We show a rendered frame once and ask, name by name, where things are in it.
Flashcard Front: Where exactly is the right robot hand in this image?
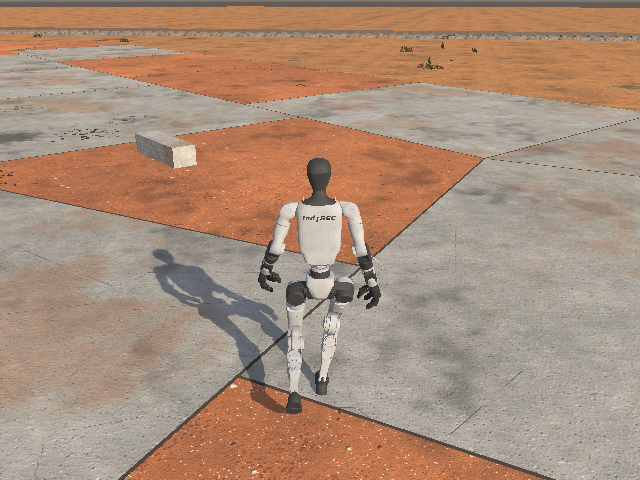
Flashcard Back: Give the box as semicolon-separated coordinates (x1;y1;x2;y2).
357;283;381;309

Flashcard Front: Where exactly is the robot left upper arm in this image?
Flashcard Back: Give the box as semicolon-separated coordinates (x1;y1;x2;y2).
269;201;299;256

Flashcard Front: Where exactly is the right robot foot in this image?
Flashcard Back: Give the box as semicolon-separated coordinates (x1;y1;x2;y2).
315;370;329;396

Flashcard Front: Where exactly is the left robot hand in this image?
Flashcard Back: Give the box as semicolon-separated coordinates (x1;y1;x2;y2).
258;272;281;292

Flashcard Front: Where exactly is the robot right forearm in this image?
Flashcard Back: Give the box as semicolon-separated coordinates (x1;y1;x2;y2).
357;242;378;287

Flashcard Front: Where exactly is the robot right upper arm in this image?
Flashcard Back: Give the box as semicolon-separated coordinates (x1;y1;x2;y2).
340;201;368;257

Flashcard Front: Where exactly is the robot left forearm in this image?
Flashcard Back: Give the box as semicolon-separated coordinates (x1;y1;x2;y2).
260;240;279;275

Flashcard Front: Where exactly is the left robot thigh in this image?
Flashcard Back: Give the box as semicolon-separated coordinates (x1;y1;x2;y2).
286;280;306;353

